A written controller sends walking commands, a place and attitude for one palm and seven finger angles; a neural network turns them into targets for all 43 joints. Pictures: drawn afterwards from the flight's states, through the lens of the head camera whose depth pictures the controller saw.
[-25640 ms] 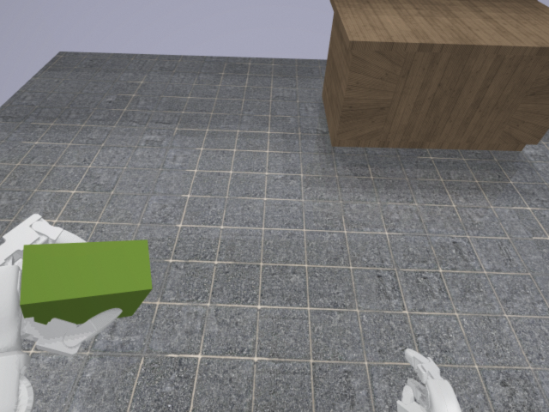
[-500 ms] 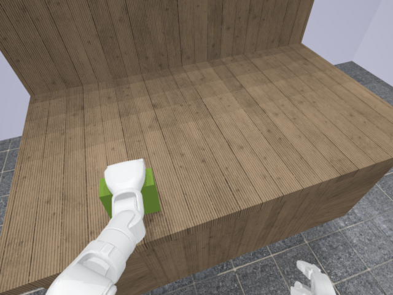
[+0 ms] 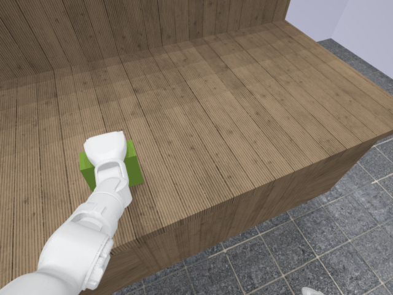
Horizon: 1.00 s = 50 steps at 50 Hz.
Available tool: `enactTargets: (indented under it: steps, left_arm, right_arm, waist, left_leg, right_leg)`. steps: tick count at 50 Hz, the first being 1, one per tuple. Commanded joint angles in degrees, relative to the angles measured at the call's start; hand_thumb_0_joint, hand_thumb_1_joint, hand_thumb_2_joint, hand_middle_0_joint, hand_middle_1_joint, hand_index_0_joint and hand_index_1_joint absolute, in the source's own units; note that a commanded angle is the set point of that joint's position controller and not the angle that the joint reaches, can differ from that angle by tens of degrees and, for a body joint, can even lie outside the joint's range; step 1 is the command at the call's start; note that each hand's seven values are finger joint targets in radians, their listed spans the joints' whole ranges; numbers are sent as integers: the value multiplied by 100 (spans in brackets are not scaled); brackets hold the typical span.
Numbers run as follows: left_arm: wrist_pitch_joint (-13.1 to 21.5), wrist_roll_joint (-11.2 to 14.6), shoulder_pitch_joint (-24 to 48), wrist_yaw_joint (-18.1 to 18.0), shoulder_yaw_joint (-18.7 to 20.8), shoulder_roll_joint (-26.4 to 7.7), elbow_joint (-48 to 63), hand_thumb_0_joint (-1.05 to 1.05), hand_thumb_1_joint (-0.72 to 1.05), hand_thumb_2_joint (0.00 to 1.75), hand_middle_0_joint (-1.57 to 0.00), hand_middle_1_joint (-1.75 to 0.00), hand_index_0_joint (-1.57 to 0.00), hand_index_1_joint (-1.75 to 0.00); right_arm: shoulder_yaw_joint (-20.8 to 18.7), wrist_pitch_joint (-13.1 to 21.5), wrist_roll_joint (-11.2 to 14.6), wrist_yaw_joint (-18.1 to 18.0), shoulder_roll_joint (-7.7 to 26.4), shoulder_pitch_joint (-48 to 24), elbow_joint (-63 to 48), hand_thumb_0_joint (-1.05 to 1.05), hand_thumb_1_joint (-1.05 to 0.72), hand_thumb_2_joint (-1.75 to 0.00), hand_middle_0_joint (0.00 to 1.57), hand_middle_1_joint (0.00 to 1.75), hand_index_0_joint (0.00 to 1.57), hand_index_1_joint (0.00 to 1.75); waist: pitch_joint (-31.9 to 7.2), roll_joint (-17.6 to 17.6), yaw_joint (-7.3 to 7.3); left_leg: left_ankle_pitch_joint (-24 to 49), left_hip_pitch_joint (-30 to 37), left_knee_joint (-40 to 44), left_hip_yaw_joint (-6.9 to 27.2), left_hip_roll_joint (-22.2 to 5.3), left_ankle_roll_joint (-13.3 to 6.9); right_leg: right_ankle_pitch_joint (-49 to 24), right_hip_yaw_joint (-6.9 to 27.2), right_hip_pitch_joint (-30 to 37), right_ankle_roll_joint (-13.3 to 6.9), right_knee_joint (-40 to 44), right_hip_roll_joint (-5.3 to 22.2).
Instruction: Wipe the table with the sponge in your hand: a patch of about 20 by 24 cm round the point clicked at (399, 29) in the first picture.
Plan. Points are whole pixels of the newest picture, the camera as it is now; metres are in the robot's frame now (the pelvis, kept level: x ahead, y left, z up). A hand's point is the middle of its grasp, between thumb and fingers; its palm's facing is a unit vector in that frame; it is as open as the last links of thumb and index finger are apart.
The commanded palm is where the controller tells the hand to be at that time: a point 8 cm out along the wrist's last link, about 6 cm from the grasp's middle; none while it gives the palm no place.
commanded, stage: wipe forward along the third lane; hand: left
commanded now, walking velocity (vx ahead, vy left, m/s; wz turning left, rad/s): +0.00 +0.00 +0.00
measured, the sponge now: (115, 172) +0.41 +0.21 -0.04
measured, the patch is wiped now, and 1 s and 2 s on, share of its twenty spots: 1.00 1.00 1.00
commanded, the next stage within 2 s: wipe back along the third lane in 0.72 s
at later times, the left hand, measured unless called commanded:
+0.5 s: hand (105, 146) +0.46 +0.24 -0.01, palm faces -0.11 -0.01 -0.99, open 9.9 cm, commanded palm +0.45 +0.23 +0.03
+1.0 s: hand (103, 137) +0.49 +0.25 -0.01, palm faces -0.10 +0.00 -1.00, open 9.9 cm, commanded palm +0.46 +0.22 +0.02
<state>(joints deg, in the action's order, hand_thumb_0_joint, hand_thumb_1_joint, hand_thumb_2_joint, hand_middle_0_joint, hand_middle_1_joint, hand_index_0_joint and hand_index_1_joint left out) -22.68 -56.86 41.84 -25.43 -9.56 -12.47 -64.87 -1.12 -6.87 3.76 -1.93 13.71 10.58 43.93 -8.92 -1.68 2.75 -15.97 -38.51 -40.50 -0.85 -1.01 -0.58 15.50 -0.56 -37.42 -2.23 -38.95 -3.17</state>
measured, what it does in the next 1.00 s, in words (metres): stands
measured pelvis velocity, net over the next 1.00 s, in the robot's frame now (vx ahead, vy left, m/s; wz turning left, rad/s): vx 0.02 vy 0.03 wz -0.02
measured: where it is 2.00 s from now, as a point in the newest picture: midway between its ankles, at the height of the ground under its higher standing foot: outside the picture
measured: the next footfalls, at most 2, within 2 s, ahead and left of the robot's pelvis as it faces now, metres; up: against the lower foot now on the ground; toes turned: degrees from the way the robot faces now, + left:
none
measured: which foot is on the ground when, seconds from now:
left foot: down 0.00-1.00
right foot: down 0.00-1.00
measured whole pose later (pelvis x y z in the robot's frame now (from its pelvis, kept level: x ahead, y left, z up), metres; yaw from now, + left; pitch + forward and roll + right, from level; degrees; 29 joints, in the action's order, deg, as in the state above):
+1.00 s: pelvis +0.02 +0.03 -0.01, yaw -1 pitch +21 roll -3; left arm -22.3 -57.7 55.0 -24.1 -8.1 -19.3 -73.3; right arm -1.3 -5.4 2.0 1.4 13.3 15.9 44.2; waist -10.4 -1.7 6.6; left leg -20.1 -48.4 -47.4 -0.9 -1.0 -2.9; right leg 17.5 -0.5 -45.4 -0.1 -41.7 -3.1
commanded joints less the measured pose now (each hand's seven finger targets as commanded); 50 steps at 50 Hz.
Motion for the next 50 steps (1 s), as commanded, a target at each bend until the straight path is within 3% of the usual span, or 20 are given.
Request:
enactTargets:
  steps: [1, 3, 6, 8, 9, 15, 17, 19, 20, 23, 25, 28, 29, 34, 36, 37, 41, 44, 47, 50]
  left_arm:
    - [-70, -144, 1662, -84, -19, -853, 248, 0, 10, 130, -120, -160, -120, -160]
    - [-74, -157, 1759, -97, 160, -1032, 135, 0, 10, 130, -120, -160, -120, -160]
    - [-78, -194, 2119, -101, -14, -958, 74, 0, 10, 130, -120, -160, -120, -160]
    - [-81, -200, 2157, -121, 257, -1233, -62, 0, 10, 130, -120, -160, -120, -160]
    - [-77, -183, 2205, -116, 84, -1069, -47, 0, 10, 130, -120, -160, -120, -160]
    - [-76, -171, 2266, -86, 160, -1131, -233, 0, 10, 130, -120, -160, -120, -160]
    - [-91, -208, 2375, -72, 122, -1129, -287, 0, 10, 130, -120, -160, -120, -160]
    - [-78, -222, 2540, -59, 249, -1364, -289, 0, 10, 130, -120, -160, -120, -160]
    - [-90, -247, 2663, -44, 138, -1276, -338, 0, 10, 130, -120, -160, -120, -160]
    - [-67, -234, 2726, -25, 360, -1524, -398, 0, 10, 130, -120, -160, -120, -160]
    - [-75, -264, 2881, 11, 153, -1388, -434, 0, 10, 130, -120, -160, -120, -160]
    - [-52, -254, 2984, 43, 293, -1491, -533, 0, 10, 130, -120, -160, -120, -160]
    - [-30, -258, 3050, 60, 163, -1396, -503, 0, 10, 130, -120, -160, -120, -160]
    - [23, -294, 3007, 116, 356, -1638, -659, 0, 10, 130, -120, -160, -120, -160]
    - [18, -331, 3226, 136, 143, -1437, -619, 0, 10, 130, -120, -160, -120, -160]
    - [0, -354, 3215, 141, 152, -1438, -698, 0, 10, 130, -120, -160, -120, -160]
    - [29, -339, 3293, 144, 131, -1364, -677, 0, 10, 130, -120, -160, -120, -160]
    - [57, -226, 2852, 177, 217, -1282, -650, 0, 10, 130, -120, -160, -120, -160]
    - [29, -178, 2640, 210, 2, -983, -599, 0, 10, 130, -120, -160, -120, -160]
    - [-2, -82, 2430, 201, -36, -798, -426, 0, 10, 130, -120, -160, -120, -160]
  right_arm:
    - [-239, 219, -22, -27, 764, -169, -614, 0, -90, -90, 20, 30, 20, 30]
    - [-237, 226, -26, -20, 796, -126, -583, 0, -90, -90, 20, 30, 20, 30]
    - [-231, 256, -36, -11, 804, -35, -552, 0, -90, -90, 20, 30, 20, 30]
    - [-241, 267, -52, -6, 844, 4, -518, 0, -90, -90, 20, 30, 20, 30]
    - [-238, 275, -52, 1, 825, 45, -550, 0, -90, -90, 20, 30, 20, 30]
    - [-249, 289, -89, 68, 858, 228, -530, 0, -90, -90, 20, 30, 20, 30]
    - [-243, 274, -90, 82, 865, 247, -519, 0, -90, -90, 20, 30, 20, 30]
    - [-239, 276, -94, 78, 903, 310, -503, 0, -90, -90, 20, 30, 20, 30]
    - [-234, 278, -94, 79, 900, 323, -498, 0, -90, -90, 20, 30, 20, 30]
    - [-241, 295, -104, 76, 928, 378, -479, 0, -90, -90, 20, 30, 20, 30]
    - [-230, 300, -113, 91, 928, 478, -481, 0, -90, -90, 20, 30, 20, 30]
    - [-254, 323, -128, 108, 950, 542, -435, 0, -90, -90, 20, 30, 20, 30]
    - [-259, 334, -148, 118, 960, 606, -430, 0, -90, -90, 20, 30, 20, 30]
    - [-280, 340, -171, 148, 1005, 774, -385, 0, -90, -90, 20, 30, 20, 30]
    - [-281, 337, -184, 166, 998, 796, -381, 0, -90, -90, 20, 30, 20, 30]
    - [-284, 327, -182, 180, 996, 807, -367, 0, -90, -90, 20, 30, 20, 30]
    - [-311, 330, -216, 215, 1005, 902, -342, 0, -90, -90, 20, 30, 20, 30]
    - [-327, 310, -207, 246, 982, 903, -386, 0, -90, -90, 20, 30, 20, 30]
    - [-316, 257, -176, 271, 938, 832, -414, 0, -90, -90, 20, 30, 20, 30]
    - [-339, 228, -162, 294, 910, 771, -425, 0, -90, -90, 20, 30, 20, 30]
  waist:
    - [-1393, 510, 116]
    - [-1401, 561, 105]
    - [-1383, 414, 243]
    - [-1491, 481, 203]
    - [-1505, 373, 240]
    - [-1761, 344, 263]
    - [-1670, 300, 322]
    - [-1726, 277, 329]
    - [-1601, 261, 418]
    - [-1764, 260, 383]
    - [-1754, 163, 457]
    - [-1861, 177, 469]
    - [-1910, 75, 512]
    - [-1977, 137, 509]
    - [-1968, 32, 604]
    - [-1843, -8, 613]
    - [-2004, -44, 637]
    - [-2201, -27, 471]
    - [-1970, 142, 471]
    - [-2086, 20, 367]
  left_leg:
    - [58, 625, 354, 7, 96, -171]
    - [101, 606, 364, 48, 83, -167]
    - [33, 664, 340, 54, 59, -181]
    - [110, 624, 313, 94, 44, -173]
    - [101, 629, 297, 70, 61, -179]
    - [413, 682, 167, 103, 26, -173]
    - [411, 653, 162, 103, 16, -171]
    - [388, 593, 139, 133, 22, -178]
    - [350, 590, 132, 138, 12, -185]
    - [449, 561, 92, 152, 6, -188]
    - [390, 588, 91, 178, -1, -181]
    - [585, 625, 24, 217, -31, -177]
    - [609, 674, -16, 195, -33, -182]
    - [789, 590, -127, 238, -49, -181]
    - [758, 624, -147, 252, -68, -172]
    - [716, 606, -149, 259, -68, -169]
    - [857, 694, -231, 306, -90, -162]
    - [1054, 792, -222, 312, -98, -150]
    - [893, 754, -135, 278, -103, -154]
    - [1082, 970, -86, 268, -113, -145]
  right_leg:
    - [-512, 224, 799, 15, 695, 172]
    - [-477, 168, 747, -1, 660, 142]
    - [-310, 125, 510, 8, 649, 126]
    - [-370, 111, 543, -2, 589, 116]
    - [-369, 97, 512, 9, 580, 112]
    - [-703, 19, 471, -4, 437, 76]
    - [-684, 15, 384, -6, 439, 70]
    - [-643, 21, 378, -5, 412, 62]
    - [-585, 10, 256, 0, 435, 62]
    - [-668, 13, 312, -5, 379, 55]
    - [-544, -41, 158, -6, 353, 33]
    - [-680, -60, 108, -21, 278, 22]
    - [-722, -58, 62, -14, 264, 10]
    - [-881, -90, 31, -27, 170, -12]
    - [-791, -113, -149, -25, 150, -25]
    - [-709, -119, -243, -34, 174, -28]
    - [-765, -150, -336, -46, 104, -56]
    - [-890, -166, -153, -61, 75, -74]
    - [-814, -171, -94, -48, 178, -79]
    - [-932, -182, 13, -60, 203, -78]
